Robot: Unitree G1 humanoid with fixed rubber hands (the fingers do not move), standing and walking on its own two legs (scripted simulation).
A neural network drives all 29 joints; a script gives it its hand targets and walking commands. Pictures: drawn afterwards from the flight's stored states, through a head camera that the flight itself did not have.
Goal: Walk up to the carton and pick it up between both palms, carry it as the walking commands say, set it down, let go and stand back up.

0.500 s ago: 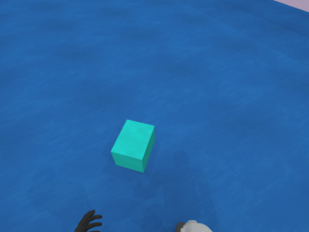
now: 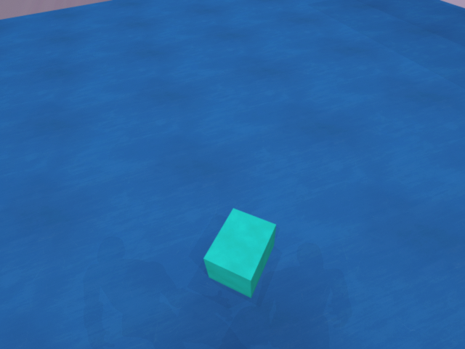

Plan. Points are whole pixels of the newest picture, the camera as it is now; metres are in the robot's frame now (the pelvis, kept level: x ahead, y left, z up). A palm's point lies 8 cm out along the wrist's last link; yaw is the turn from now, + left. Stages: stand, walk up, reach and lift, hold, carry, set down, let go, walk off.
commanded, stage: walk up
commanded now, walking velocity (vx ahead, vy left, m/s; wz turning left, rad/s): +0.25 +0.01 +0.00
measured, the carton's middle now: (241, 251) +0.65 +0.05 -0.69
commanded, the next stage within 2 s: none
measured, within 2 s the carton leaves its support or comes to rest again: neither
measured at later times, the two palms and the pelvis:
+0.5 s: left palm out of the picture +0.08 +0.26 -0.15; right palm out of the picture +0.07 -0.19 -0.16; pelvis +0.06 +0.03 -0.01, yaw +0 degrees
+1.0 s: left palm out of the picture +0.01 +0.32 -0.11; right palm out of the picture +0.09 -0.22 -0.15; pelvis +0.07 +0.05 +0.00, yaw -9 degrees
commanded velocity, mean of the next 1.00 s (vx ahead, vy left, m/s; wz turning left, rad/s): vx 0.03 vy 0.05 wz -0.09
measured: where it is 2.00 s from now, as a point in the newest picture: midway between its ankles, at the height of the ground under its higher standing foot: (208, 343)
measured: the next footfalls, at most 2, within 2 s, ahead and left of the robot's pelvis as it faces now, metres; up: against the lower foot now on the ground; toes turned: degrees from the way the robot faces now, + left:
left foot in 0.06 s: +0.10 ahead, +0.15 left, +0.00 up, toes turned +8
right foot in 0.40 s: +0.10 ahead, -0.08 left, +0.00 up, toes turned -6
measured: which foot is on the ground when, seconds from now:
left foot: up 0.00-0.04, down 0.06-0.82, up 0.84-1.00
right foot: down 0.00-0.06, up 0.08-0.38, down 0.40-1.00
